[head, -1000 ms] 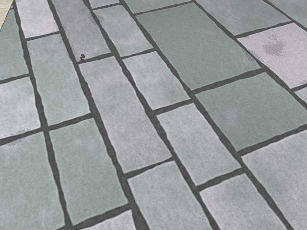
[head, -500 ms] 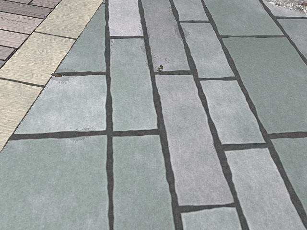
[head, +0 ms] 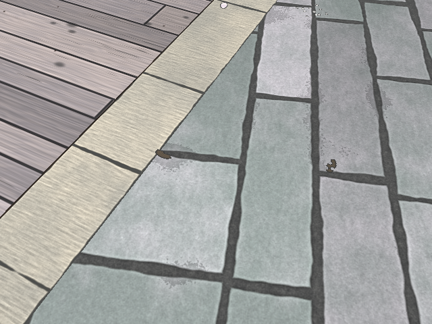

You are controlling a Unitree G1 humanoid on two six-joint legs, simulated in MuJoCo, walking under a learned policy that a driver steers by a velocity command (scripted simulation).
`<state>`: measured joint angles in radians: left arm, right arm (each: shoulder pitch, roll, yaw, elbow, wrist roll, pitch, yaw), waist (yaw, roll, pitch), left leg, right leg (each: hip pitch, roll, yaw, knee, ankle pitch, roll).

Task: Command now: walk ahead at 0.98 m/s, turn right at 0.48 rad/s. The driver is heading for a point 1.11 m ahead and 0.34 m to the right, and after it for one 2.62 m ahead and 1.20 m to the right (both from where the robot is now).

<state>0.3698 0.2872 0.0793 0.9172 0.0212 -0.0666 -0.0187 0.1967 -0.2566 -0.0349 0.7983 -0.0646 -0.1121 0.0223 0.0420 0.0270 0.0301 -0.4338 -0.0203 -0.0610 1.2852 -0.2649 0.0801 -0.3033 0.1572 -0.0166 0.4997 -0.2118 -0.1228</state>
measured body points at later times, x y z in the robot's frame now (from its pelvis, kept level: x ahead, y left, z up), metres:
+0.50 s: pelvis +0.45 +0.00 +0.01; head +0.47 -0.01 +0.46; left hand +0.72 +0.20 -0.08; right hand +0.35 -0.29 -0.10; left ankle +0.43 +0.14 -0.73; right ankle +0.43 -0.10 -0.63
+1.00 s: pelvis +0.83 -0.25 +0.00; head +0.85 -0.26 +0.45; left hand +1.02 -0.05 -0.13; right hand +0.80 -0.54 -0.09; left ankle +1.09 -0.26 -0.66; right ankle +0.73 -0.19 -0.73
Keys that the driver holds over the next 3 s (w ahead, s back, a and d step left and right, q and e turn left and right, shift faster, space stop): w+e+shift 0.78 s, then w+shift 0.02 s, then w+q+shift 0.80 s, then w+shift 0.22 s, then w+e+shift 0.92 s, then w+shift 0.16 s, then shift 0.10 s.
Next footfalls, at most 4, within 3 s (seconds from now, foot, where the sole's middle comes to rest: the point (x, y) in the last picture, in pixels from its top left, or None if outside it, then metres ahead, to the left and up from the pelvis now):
0.28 left None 0.47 0.13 -0.77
0.72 right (297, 242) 0.76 -0.22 -0.77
1.18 left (341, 153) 1.18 -0.43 -0.77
1.62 right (410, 105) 1.48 -0.79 -0.77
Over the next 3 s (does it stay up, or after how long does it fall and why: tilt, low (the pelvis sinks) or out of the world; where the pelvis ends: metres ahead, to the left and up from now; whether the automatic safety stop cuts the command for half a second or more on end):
stays up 2.50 -1.09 0.00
